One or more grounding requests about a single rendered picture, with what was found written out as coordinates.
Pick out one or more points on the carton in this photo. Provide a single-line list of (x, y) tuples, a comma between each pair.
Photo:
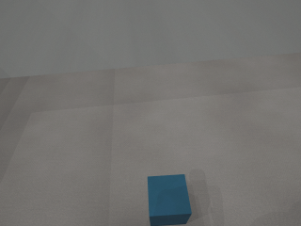
[(168, 200)]

